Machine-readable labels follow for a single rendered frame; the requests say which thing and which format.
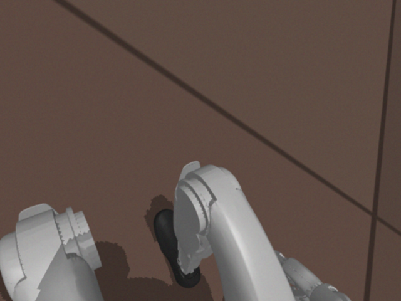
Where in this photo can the right robot hand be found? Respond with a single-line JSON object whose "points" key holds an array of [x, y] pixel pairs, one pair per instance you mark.
{"points": [[298, 275]]}

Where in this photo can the right robot foot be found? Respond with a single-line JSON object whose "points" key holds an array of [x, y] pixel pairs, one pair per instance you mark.
{"points": [[164, 231]]}

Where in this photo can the right robot arm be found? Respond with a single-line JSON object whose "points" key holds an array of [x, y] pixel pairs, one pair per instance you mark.
{"points": [[327, 292]]}

